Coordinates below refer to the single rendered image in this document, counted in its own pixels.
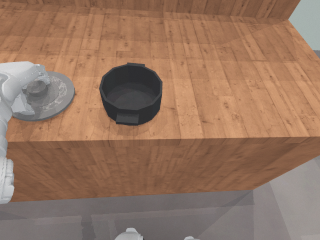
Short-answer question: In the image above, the left robot forearm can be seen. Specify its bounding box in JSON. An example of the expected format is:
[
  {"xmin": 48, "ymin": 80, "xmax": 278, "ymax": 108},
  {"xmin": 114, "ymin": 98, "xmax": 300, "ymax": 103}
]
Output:
[{"xmin": 0, "ymin": 71, "xmax": 22, "ymax": 158}]

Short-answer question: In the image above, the left robot hand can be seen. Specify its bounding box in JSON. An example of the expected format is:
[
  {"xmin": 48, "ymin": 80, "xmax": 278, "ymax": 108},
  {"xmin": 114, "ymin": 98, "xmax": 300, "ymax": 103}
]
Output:
[{"xmin": 0, "ymin": 61, "xmax": 50, "ymax": 115}]

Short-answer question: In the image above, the robot left shin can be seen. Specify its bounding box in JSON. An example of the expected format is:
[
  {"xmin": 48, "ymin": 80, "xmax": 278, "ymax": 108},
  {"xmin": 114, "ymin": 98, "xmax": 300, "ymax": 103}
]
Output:
[{"xmin": 126, "ymin": 228, "xmax": 138, "ymax": 233}]

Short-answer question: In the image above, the table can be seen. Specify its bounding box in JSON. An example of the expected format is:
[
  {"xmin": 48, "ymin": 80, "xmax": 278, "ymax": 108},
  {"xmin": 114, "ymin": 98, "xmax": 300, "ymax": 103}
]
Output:
[{"xmin": 0, "ymin": 0, "xmax": 320, "ymax": 202}]

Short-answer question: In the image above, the pot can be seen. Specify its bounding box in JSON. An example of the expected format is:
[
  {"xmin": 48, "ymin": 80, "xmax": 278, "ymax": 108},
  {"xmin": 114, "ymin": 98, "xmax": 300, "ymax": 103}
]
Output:
[{"xmin": 99, "ymin": 62, "xmax": 163, "ymax": 126}]

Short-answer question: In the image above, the knob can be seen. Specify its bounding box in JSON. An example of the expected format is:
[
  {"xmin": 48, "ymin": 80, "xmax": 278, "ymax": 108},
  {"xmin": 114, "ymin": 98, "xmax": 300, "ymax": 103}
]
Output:
[{"xmin": 26, "ymin": 80, "xmax": 48, "ymax": 97}]

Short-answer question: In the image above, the lid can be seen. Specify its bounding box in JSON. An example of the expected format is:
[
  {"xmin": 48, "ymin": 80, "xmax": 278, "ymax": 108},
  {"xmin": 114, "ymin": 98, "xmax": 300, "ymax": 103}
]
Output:
[{"xmin": 10, "ymin": 71, "xmax": 75, "ymax": 122}]

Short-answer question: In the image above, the robot left upper arm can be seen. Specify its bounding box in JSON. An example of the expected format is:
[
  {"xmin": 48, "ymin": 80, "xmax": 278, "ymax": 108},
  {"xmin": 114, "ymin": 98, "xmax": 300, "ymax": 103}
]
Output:
[{"xmin": 0, "ymin": 156, "xmax": 15, "ymax": 204}]

